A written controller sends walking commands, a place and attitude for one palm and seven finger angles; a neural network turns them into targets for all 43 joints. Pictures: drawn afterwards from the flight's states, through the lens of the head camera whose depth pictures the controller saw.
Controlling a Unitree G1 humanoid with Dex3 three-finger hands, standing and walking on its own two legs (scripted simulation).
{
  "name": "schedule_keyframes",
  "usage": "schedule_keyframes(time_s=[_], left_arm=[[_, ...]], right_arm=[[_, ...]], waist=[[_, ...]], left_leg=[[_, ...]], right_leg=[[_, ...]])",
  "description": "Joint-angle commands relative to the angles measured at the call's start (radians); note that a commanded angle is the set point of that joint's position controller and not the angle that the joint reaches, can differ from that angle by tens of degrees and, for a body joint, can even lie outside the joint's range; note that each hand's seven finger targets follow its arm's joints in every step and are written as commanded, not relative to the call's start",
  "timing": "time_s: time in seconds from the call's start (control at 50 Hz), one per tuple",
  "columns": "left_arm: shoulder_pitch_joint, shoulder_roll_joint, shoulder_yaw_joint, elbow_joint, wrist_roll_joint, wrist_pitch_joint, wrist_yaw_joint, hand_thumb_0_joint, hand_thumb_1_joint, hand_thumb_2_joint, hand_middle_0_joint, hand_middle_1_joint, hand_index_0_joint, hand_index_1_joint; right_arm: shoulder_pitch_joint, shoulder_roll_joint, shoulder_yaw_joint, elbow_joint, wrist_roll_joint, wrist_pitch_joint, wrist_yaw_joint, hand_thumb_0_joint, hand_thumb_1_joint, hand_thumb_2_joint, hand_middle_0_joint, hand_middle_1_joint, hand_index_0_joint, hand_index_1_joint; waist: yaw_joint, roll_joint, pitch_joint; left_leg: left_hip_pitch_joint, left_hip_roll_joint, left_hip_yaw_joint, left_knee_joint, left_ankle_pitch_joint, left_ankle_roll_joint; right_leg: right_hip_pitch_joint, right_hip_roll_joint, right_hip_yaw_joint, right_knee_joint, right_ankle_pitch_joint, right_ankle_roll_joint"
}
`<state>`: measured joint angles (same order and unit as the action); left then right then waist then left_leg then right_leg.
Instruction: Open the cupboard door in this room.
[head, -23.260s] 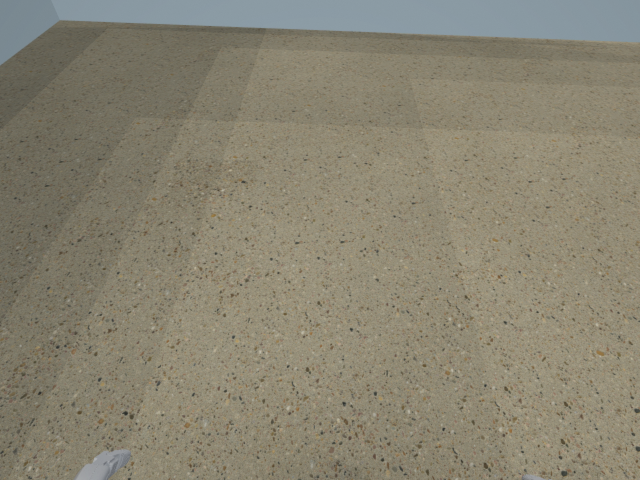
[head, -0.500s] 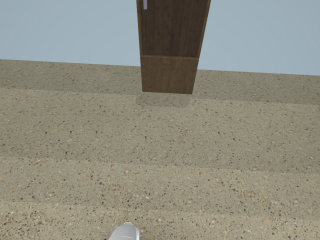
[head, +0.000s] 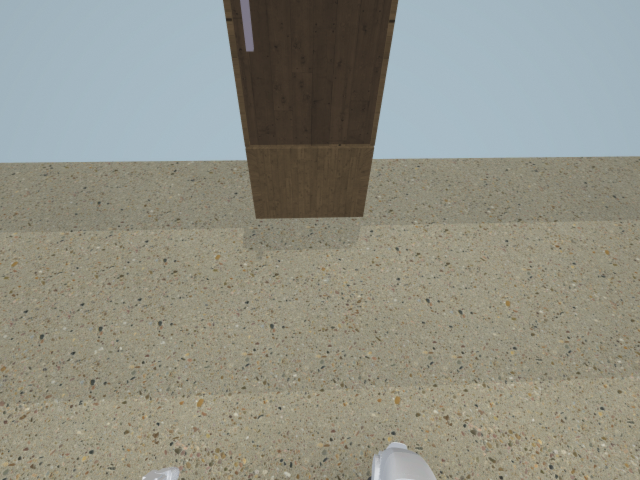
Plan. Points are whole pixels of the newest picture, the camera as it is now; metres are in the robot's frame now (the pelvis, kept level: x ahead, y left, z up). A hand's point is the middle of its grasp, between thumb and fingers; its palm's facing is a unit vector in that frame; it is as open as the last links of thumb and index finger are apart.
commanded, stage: stand and wait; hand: left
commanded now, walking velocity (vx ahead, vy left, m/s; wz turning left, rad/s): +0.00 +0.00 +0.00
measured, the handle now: (247, 18) +1.16 +0.22 +0.06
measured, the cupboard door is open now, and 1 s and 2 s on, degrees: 0 0 0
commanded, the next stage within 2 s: look at it before walking up in 1.36 s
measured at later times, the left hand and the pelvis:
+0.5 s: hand out of the picture +0.14 +0.15 -0.18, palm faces +0.08 -0.98 -0.18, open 7.3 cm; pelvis +0.08 -0.03 -0.01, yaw +1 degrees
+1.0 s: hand out of the picture +0.07 +0.15 -0.17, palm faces +0.04 -0.99 -0.16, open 7.4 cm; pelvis +0.12 +0.00 +0.00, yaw -1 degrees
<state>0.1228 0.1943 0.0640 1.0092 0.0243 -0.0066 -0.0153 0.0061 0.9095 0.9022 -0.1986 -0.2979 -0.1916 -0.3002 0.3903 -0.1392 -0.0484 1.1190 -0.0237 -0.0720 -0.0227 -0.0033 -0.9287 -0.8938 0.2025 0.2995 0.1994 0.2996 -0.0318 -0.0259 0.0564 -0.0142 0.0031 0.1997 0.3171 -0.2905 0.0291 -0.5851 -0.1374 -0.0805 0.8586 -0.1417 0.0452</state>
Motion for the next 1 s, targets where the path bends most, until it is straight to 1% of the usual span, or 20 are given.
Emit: schedule_keyframes(time_s=[0.0,0.02,0.06,0.08,0.1,0.12,0.14,0.16,0.22,0.24,0.3,0.36,0.42,0.44,0.46,0.48,0.52,0.58,0.7,0.98], left_arm=[[0.001,-0.005,-0.022,-0.051,-0.005,-0.024,0.007,0.0,0.9,0.9,-0.2,-0.3,-0.2,-0.3],[0.039,0.008,-0.022,-0.04,-0.004,-0.031,0.01,0.0,0.9,0.9,-0.2,-0.3,-0.2,-0.3],[0.204,0.055,-0.015,0.019,0.0,-0.048,0.016,0.0,0.9,0.9,-0.2,-0.3,-0.2,-0.3],[0.29,0.127,-0.001,0.052,0.005,-0.063,0.026,0.0,0.9,0.9,-0.2,-0.3,-0.2,-0.3],[0.37,0.201,0.015,0.078,-0.003,-0.071,0.032,0.0,0.9,0.9,-0.2,-0.3,-0.2,-0.3],[0.345,0.206,0.005,0.065,-0.018,-0.064,0.035,0.0,0.9,0.9,-0.2,-0.3,-0.2,-0.3],[0.267,0.175,0.004,0.055,-0.018,-0.066,0.041,0.0,0.9,0.9,-0.2,-0.3,-0.2,-0.3],[0.201,0.145,-0.004,0.039,-0.019,-0.059,0.044,0.0,0.9,0.9,-0.2,-0.3,-0.2,-0.3],[0.053,0.084,-0.019,0.009,-0.014,-0.046,0.048,0.0,0.9,0.9,-0.2,-0.3,-0.2,-0.3],[0.036,0.079,-0.019,0.005,-0.012,-0.044,0.047,0.0,0.9,0.9,-0.2,-0.3,-0.2,-0.3],[0.041,0.069,-0.014,0.01,-0.007,-0.032,0.044,0.0,0.9,0.9,-0.2,-0.3,-0.2,-0.3],[0.055,0.081,-0.01,0.027,-0.006,-0.024,0.043,0.0,0.9,0.9,-0.2,-0.3,-0.2,-0.3],[0.046,0.078,-0.012,0.041,-0.015,-0.014,0.042,0.0,0.9,0.9,-0.2,-0.3,-0.2,-0.3],[0.056,0.058,-0.018,0.039,-0.02,-0.009,0.041,0.0,0.9,0.9,-0.2,-0.3,-0.2,-0.3],[0.08,0.035,-0.024,0.042,-0.025,-0.004,0.038,0.0,0.9,0.9,-0.2,-0.3,-0.2,-0.3],[0.107,0.027,-0.026,0.046,-0.023,0.0,0.036,0.0,0.9,0.9,-0.2,-0.3,-0.2,-0.3],[0.14,0.042,-0.024,0.074,-0.009,0.008,0.035,0.0,0.9,0.9,-0.2,-0.3,-0.2,-0.3],[0.195,0.038,-0.041,0.102,-0.011,-0.003,0.036,0.0,0.9,0.9,-0.2,-0.3,-0.2,-0.3],[0.224,0.026,-0.053,0.124,-0.014,-0.013,0.044,0.0,0.9,0.9,-0.2,-0.3,-0.2,-0.3],[0.281,-0.007,-0.059,0.146,-0.016,-0.017,0.058,0.0,0.9,0.9,-0.2,-0.3,-0.2,-0.3]], right_arm=[[0.049,-0.135,-0.023,-0.014,-0.001,-0.004,-0.006,0.0,-0.9,-0.9,0.2,0.3,0.2,0.3],[0.053,-0.136,-0.022,-0.008,0.001,0.001,-0.007,0.0,-0.9,-0.9,0.2,0.3,0.2,0.3],[0.038,-0.133,-0.017,-0.005,0.011,0.004,-0.005,0.0,-0.9,-0.9,0.2,0.3,0.2,0.3],[0.061,-0.094,-0.013,-0.006,0.018,0.004,0.001,0.0,-0.9,-0.9,0.2,0.3,0.2,0.3],[0.106,-0.059,-0.009,-0.018,0.025,0.01,0.002,0.0,-0.9,-0.9,0.2,0.3,0.2,0.3],[0.113,-0.088,-0.011,-0.02,0.031,0.026,-0.01,0.0,-0.9,-0.9,0.2,0.3,0.2,0.3],[0.087,-0.052,-0.003,-0.012,0.032,0.041,-0.006,0.0,-0.9,-0.9,0.2,0.3,0.2,0.3],[0.049,-0.049,-0.001,-0.01,0.028,0.049,-0.003,0.0,-0.9,-0.9,0.2,0.3,0.2,0.3],[0.049,-0.015,0.004,0.007,0.018,0.074,0.001,0.0,-0.9,-0.9,0.2,0.3,0.2,0.3],[0.066,-0.004,0.008,0.012,0.015,0.081,0.003,0.0,-0.9,-0.9,0.2,0.3,0.2,0.3],[0.038,-0.005,0.009,-0.002,0.009,0.088,0.004,0.0,-0.9,-0.9,0.2,0.3,0.2,0.3],[-0.01,-0.02,0.011,-0.019,0.009,0.08,0.005,0.0,-0.9,-0.9,0.2,0.3,0.2,0.3],[0.023,-0.032,0.014,0.0,0.009,0.069,0.004,0.0,-0.9,-0.9,0.2,0.3,0.2,0.3],[0.025,-0.058,0.014,0.002,0.008,0.062,0.002,0.0,-0.9,-0.9,0.2,0.3,0.2,0.3],[-0.009,-0.088,0.012,-0.009,0.002,0.056,-0.002,0.0,-0.9,-0.9,0.2,0.3,0.2,0.3],[-0.062,-0.115,0.012,-0.031,0.001,0.058,-0.006,0.0,-0.9,-0.9,0.2,0.3,0.2,0.3],[-0.151,-0.115,0.011,-0.05,0.006,0.058,0.0,0.0,-0.9,-0.9,0.2,0.3,0.2,0.3],[-0.127,-0.096,0.018,-0.05,0.011,0.05,-0.006,0.0,-0.9,-0.9,0.2,0.3,0.2,0.3],[-0.056,-0.084,0.021,-0.024,0.015,0.057,-0.008,0.0,-0.9,-0.9,0.2,0.3,0.2,0.3],[-0.009,-0.049,0.031,0.02,0.019,0.042,-0.016,0.0,-0.9,-0.9,0.2,0.3,0.2,0.3]], waist=[[0.011,0.161,0.004],[0.026,0.148,-0.016],[0.105,0.088,-0.103],[0.128,-0.042,-0.195],[0.123,-0.217,-0.28],[0.1,-0.147,-0.269],[0.084,-0.165,-0.245],[0.077,-0.128,-0.184],[0.01,-0.054,-0.092],[-0.002,-0.068,-0.1],[0.015,-0.122,-0.078],[0.03,-0.11,-0.053],[0.005,-0.068,-0.053],[0.006,0.008,-0.036],[0.026,0.11,0.006],[0.053,0.143,0.043],[0.08,0.233,0.075],[0.074,0.15,0.046],[0.04,0.015,0.041],[0.04,0.021,0.019]], left_leg=[[0.026,0.267,-0.103,0.039,0.804,0.085],[0.012,0.264,-0.11,0.094,0.83,0.073],[-0.046,0.215,-0.085,0.279,0.715,0.02],[-0.216,0.15,-0.053,0.47,0.428,-0.02],[-0.394,0.012,-0.067,0.714,-0.261,-0.052],[-0.364,0.034,-0.17,0.806,-0.336,-0.048],[-0.375,0.067,-0.209,0.84,-0.305,-0.057],[-0.382,0.079,-0.215,0.845,-0.266,-0.061],[-0.281,0.101,-0.198,0.693,-0.168,-0.066],[-0.259,0.096,-0.179,0.646,-0.147,-0.071],[-0.243,0.087,-0.15,0.529,-0.12,-0.075],[-0.229,0.084,-0.143,0.383,-0.099,-0.074],[-0.095,0.081,-0.144,0.136,0.045,-0.071],[-0.073,0.112,-0.196,0.069,0.055,-0.06],[-0.166,0.176,-0.28,-0.018,-0.02,-0.034],[-0.292,0.214,-0.316,-0.083,-0.144,-0.013],[-0.416,0.191,-0.309,-0.161,-0.244,-0.013],[-0.315,0.154,-0.25,-0.113,-0.085,-0.021],[-0.208,0.131,-0.215,-0.071,-0.025,-0.022],[-0.17,0.132,-0.196,-0.045,0.108,-0.012]], right_leg=[[0.108,0.06,-0.047,-0.216,-0.007,-0.037],[0.189,0.076,-0.054,-0.258,0.008,-0.044],[0.438,0.074,-0.061,-0.4,0.224,-0.044],[0.669,-0.072,0.07,-0.345,0.61,-0.083],[0.835,-0.299,0.31,-0.326,1.1,-0.203],[0.743,-0.342,0.268,-0.371,1.168,-0.267],[0.676,-0.316,0.263,-0.417,0.983,-0.276],[0.581,-0.279,0.252,-0.459,0.784,-0.257],[0.328,-0.184,0.12,-0.566,0.365,-0.188],[0.305,-0.164,0.095,-0.587,0.273,-0.18],[0.268,-0.138,0.106,-0.642,0.006,-0.184],[0.273,-0.125,0.13,-0.649,-0.118,-0.188],[0.23,-0.082,0.101,-0.597,-0.242,-0.132],[0.188,-0.046,0.083,-0.553,-0.259,-0.099],[0.214,0.005,0.06,-0.525,-0.231,-0.064],[0.305,0.026,0.039,-0.523,-0.174,-0.044],[0.428,0.033,0.012,-0.459,-0.108,-0.031],[0.439,0.012,0.029,-0.505,-0.006,-0.034],[0.376,-0.004,0.057,-0.562,-0.064,-0.04],[0.396,-0.003,0.055,-0.507,0.039,-0.047]])
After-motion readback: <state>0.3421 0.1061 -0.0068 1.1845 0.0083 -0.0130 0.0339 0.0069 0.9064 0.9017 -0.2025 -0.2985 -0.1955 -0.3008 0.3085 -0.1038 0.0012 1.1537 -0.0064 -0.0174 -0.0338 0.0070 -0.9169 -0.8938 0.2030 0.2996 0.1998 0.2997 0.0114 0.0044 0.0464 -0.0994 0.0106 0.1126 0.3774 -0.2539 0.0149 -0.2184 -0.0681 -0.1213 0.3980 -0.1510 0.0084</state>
